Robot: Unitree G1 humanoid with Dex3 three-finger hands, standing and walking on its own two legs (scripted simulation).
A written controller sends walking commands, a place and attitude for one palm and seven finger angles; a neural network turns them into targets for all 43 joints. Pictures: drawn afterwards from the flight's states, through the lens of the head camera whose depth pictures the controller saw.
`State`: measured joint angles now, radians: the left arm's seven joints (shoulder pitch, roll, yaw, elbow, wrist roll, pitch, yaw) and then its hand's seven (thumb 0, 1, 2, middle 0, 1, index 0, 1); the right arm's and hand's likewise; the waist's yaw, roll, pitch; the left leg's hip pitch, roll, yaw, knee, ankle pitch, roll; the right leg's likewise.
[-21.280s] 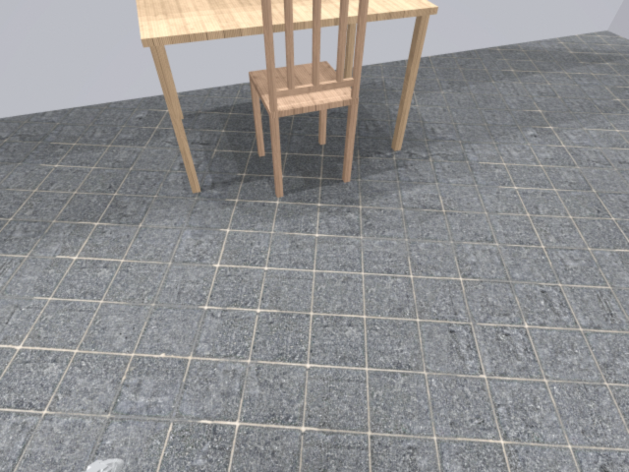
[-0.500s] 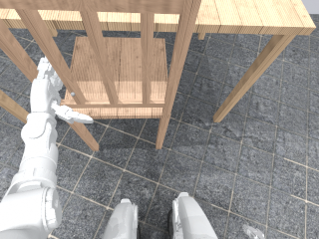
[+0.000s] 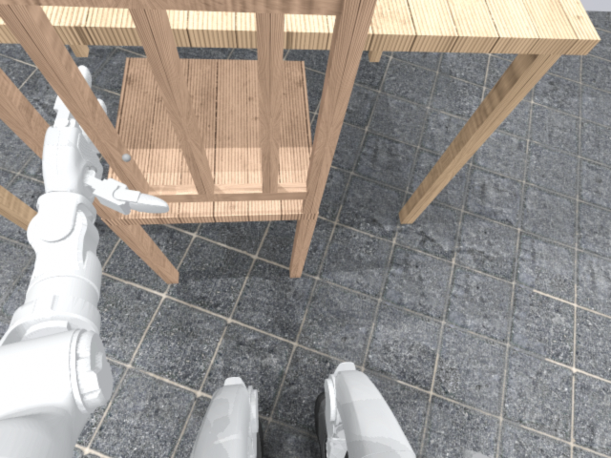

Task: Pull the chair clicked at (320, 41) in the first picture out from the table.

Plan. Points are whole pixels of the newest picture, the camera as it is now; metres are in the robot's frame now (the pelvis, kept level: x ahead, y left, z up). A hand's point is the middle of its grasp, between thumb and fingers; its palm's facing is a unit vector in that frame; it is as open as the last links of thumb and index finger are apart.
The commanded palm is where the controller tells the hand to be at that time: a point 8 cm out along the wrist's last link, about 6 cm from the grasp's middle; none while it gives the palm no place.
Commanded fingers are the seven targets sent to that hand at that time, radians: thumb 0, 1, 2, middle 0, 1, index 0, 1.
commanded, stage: push the fingers through the gap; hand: left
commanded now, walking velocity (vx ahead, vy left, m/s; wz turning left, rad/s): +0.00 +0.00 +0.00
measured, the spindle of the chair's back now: (185, 125) +0.52 +0.13 +0.05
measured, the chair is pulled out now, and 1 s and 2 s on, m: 0.00 0.00 0.02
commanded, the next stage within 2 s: hook a spindle and tug to test in 0.24 s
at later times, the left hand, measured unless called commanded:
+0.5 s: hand (125, 157) +0.48 +0.20 +0.03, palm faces +0.03 -1.00 -0.05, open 16.7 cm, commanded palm +0.46 +0.23 +0.03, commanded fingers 0.00 -0.50 0.30 -0.22 -0.57 -0.22 -0.57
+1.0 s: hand (122, 153) +0.49 +0.20 +0.03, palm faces +0.05 -1.00 -0.04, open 9.9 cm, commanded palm +0.46 +0.23 +0.03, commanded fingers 0.00 0.56 0.76 -0.50 -1.45 -0.50 -1.45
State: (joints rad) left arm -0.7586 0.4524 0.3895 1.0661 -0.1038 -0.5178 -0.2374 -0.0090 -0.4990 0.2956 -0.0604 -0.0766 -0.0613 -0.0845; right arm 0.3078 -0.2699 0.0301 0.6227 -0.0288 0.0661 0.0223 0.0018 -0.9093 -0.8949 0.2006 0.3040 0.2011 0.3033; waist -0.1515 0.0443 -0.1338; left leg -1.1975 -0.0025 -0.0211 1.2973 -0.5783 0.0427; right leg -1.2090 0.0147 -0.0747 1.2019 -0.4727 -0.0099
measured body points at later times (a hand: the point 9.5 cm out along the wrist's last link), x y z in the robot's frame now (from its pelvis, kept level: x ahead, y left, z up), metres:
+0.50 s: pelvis +0.00 +0.00 +0.00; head +0.16 +0.02 +0.42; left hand +0.48 +0.25 +0.03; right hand +0.05 -0.27 -0.11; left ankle +0.01 +0.09 -0.62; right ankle +0.04 -0.12 -0.62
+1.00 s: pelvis +0.01 +0.00 +0.00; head +0.17 +0.03 +0.42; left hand +0.48 +0.26 +0.03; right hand +0.05 -0.26 -0.11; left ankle +0.01 +0.09 -0.62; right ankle +0.04 -0.12 -0.62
